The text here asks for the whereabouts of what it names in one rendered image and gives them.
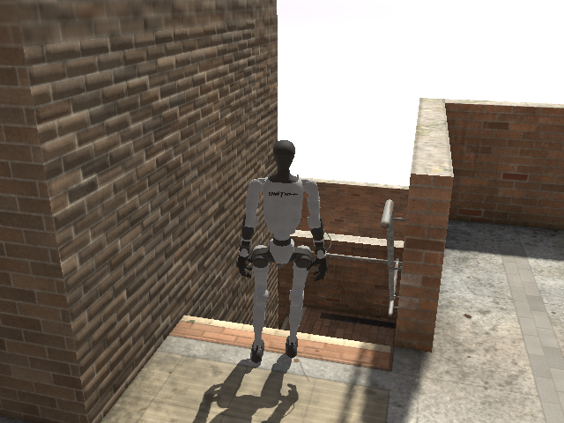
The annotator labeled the left robot upper arm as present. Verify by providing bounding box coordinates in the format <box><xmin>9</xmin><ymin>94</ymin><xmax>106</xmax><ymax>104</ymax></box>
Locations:
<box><xmin>245</xmin><ymin>178</ymin><xmax>265</xmax><ymax>227</ymax></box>

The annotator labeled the robot right forearm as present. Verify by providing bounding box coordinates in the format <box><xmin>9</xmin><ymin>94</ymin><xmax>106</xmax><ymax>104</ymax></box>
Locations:
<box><xmin>311</xmin><ymin>216</ymin><xmax>326</xmax><ymax>259</ymax></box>

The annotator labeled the right robot upper arm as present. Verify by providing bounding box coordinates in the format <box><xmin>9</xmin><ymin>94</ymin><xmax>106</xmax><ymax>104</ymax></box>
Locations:
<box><xmin>302</xmin><ymin>179</ymin><xmax>321</xmax><ymax>228</ymax></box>

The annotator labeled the left robot hand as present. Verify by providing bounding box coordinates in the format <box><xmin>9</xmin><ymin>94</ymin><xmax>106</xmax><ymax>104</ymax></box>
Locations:
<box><xmin>237</xmin><ymin>255</ymin><xmax>253</xmax><ymax>278</ymax></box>

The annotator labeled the humanoid robot head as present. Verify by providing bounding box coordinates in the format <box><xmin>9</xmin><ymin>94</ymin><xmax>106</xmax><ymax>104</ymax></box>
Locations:
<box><xmin>268</xmin><ymin>140</ymin><xmax>299</xmax><ymax>183</ymax></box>

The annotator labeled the robot left forearm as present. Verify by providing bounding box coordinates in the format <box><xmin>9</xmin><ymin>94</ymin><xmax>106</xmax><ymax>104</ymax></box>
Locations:
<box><xmin>239</xmin><ymin>214</ymin><xmax>254</xmax><ymax>257</ymax></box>

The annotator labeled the right robot hand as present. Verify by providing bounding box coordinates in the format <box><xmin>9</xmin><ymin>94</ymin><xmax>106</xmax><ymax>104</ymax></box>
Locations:
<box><xmin>307</xmin><ymin>257</ymin><xmax>328</xmax><ymax>281</ymax></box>

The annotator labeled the left robot foot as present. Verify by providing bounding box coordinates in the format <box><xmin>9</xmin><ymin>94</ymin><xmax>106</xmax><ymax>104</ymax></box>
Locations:
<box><xmin>251</xmin><ymin>339</ymin><xmax>264</xmax><ymax>363</ymax></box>

